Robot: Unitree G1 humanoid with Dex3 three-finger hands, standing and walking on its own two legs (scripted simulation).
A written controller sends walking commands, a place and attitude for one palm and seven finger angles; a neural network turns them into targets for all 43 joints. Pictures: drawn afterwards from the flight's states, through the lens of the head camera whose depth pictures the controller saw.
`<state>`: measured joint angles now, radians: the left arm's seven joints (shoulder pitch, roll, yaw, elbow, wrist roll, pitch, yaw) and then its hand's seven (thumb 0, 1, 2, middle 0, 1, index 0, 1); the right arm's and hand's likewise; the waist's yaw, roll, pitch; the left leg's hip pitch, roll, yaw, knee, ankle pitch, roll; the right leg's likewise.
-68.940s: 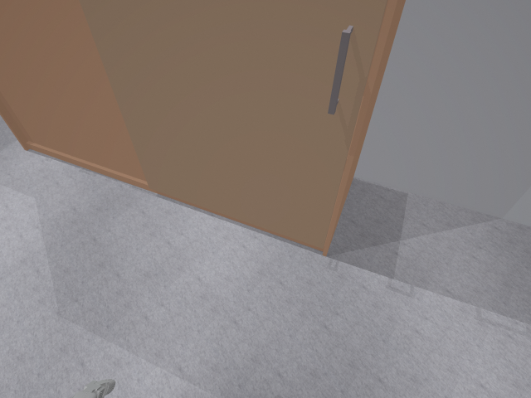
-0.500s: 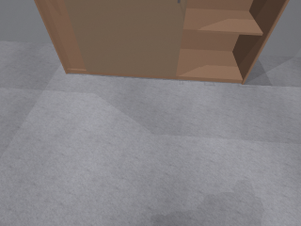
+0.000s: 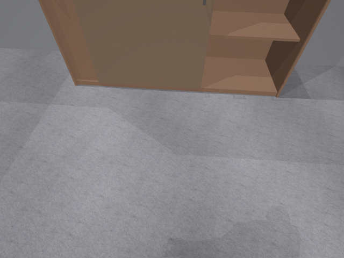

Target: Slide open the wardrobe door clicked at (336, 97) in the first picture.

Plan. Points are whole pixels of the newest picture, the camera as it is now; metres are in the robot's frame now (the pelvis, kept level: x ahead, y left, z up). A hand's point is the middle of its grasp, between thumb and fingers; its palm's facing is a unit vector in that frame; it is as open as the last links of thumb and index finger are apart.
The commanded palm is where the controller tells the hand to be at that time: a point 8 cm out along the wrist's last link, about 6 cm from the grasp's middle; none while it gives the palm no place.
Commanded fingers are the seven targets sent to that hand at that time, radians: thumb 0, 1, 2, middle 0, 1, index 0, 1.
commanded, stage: look to check the result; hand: right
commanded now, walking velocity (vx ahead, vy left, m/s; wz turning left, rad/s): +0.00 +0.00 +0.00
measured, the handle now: out of the picture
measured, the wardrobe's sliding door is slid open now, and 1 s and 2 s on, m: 0.68 0.68 0.68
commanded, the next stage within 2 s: stand and wait in 0.18 s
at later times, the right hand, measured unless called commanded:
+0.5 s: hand out of the picture +0.09 -0.24 -0.16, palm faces -0.05 +0.94 -0.33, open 7.4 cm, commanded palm none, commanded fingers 0.00 -0.90 -0.90 0.20 0.30 0.20 0.30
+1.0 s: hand out of the picture +0.09 -0.23 -0.16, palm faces -0.05 +0.94 -0.33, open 7.4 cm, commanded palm none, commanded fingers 0.00 -0.90 -0.90 0.20 0.30 0.20 0.30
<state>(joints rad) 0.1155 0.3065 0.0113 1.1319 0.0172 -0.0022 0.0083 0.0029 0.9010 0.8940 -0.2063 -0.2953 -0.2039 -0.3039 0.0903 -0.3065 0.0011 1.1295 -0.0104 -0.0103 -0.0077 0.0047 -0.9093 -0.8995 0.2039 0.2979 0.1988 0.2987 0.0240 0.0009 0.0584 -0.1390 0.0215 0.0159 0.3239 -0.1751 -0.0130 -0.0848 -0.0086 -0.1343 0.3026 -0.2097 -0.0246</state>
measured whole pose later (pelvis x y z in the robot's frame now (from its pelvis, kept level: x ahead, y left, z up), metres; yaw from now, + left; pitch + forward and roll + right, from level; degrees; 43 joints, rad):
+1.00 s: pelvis +0.01 +0.01 +0.00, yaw +0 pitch -1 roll +0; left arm 0.11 0.33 0.00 1.13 0.02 0.00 0.00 0.00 0.90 0.89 -0.21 -0.30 -0.20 -0.30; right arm 0.08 -0.33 0.01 1.13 -0.01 -0.01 0.00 0.01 -0.91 -0.90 0.20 0.30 0.20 0.30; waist 0.03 0.00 0.05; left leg -0.11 0.01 0.03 0.29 -0.17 0.00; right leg -0.06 -0.02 -0.12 0.27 -0.20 -0.01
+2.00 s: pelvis +0.00 +0.01 +0.00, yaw -1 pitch -1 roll +0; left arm 0.10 0.34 0.00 1.13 0.02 0.00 0.00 0.00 0.90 0.89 -0.21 -0.30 -0.20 -0.30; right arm 0.08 -0.34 0.01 1.13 -0.01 -0.01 0.00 0.01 -0.91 -0.90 0.20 0.30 0.20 0.30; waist 0.02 0.00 0.05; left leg -0.10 0.01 0.03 0.28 -0.16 0.00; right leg -0.06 -0.02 -0.12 0.27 -0.19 -0.01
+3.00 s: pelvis +0.00 +0.01 +0.00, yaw -1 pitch -1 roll +0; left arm 0.10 0.34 0.00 1.14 0.01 0.00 0.00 0.00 0.90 0.89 -0.21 -0.30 -0.21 -0.30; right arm 0.08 -0.34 0.01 1.14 -0.01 -0.01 0.00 0.01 -0.91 -0.90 0.20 0.30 0.20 0.30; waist 0.02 0.01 0.06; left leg -0.11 0.01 0.04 0.28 -0.16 0.00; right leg -0.06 -0.01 -0.11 0.26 -0.19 -0.01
